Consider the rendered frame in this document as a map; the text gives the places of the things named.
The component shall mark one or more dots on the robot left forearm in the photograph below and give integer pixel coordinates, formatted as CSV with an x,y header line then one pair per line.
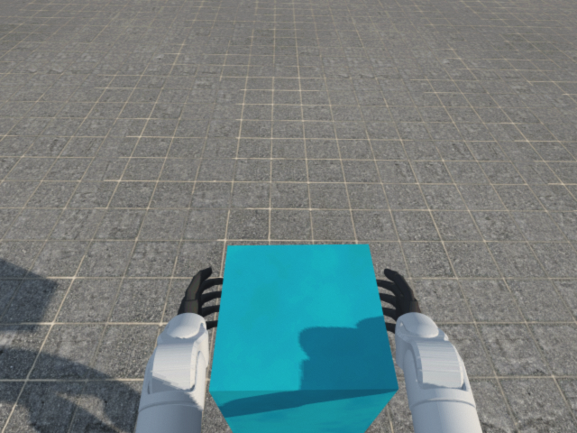
x,y
173,390

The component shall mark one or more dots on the right robot hand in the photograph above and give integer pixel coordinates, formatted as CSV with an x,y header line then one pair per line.
x,y
403,301

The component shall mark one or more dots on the carton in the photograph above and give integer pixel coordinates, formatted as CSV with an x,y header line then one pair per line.
x,y
301,343

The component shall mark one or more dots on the robot right forearm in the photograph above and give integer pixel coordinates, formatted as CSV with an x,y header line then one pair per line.
x,y
438,389

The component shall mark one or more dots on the left robot hand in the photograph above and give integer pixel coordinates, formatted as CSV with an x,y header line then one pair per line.
x,y
194,299

